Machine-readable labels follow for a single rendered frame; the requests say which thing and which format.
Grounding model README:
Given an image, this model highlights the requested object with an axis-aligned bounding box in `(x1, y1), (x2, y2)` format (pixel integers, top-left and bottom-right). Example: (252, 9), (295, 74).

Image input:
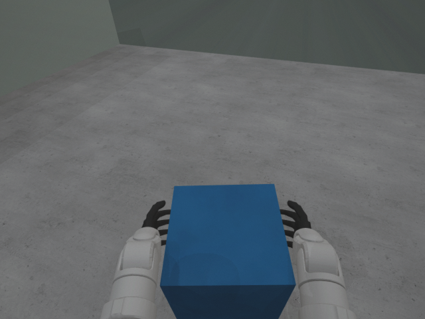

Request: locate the right robot forearm
(292, 228), (357, 319)

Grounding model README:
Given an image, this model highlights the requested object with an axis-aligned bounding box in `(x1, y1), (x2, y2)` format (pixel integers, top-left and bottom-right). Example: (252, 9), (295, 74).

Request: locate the left robot hand
(142, 201), (171, 246)

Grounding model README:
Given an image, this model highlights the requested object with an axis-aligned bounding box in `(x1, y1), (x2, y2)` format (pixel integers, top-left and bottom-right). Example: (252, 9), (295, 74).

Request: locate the right robot hand
(280, 201), (311, 248)

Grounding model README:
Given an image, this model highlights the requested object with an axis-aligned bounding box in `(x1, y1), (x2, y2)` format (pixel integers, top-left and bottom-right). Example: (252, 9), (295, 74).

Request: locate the carton
(160, 184), (296, 319)

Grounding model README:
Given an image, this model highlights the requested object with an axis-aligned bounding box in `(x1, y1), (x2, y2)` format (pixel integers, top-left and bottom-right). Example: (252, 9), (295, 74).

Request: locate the left robot forearm
(100, 227), (161, 319)

